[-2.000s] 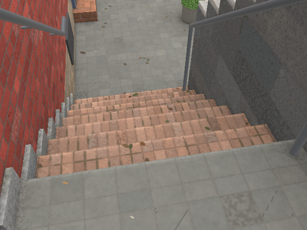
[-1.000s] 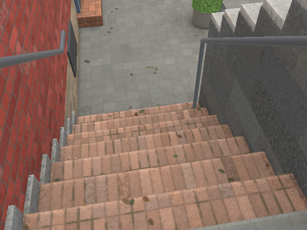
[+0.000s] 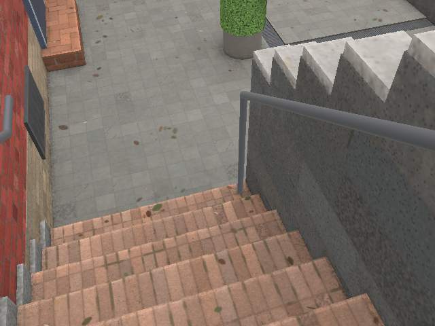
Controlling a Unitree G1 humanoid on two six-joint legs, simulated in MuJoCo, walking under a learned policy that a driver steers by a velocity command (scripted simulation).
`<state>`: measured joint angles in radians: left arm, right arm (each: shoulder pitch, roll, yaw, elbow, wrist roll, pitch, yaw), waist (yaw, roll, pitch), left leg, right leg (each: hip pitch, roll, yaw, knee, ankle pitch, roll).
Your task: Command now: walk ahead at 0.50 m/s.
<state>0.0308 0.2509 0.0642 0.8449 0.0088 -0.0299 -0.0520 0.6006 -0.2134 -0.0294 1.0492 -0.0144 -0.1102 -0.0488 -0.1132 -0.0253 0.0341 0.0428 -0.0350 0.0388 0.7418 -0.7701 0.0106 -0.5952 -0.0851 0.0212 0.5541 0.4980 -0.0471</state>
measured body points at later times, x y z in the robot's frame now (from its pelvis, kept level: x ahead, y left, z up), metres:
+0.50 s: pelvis +0.25 -0.05 -0.19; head +0.23 -0.06 +0.26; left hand +0.14 +0.18 -0.33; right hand +0.39 -0.28 -0.32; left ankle +0.41 +0.10 -0.87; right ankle +0.15 -0.14 -0.85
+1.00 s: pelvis +0.50 +0.00 -0.35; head +0.48 +0.01 +0.10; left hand +0.54 +0.28 -0.48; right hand +0.50 -0.26 -0.48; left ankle +0.39 +0.06 -1.03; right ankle +0.71 -0.10 -1.02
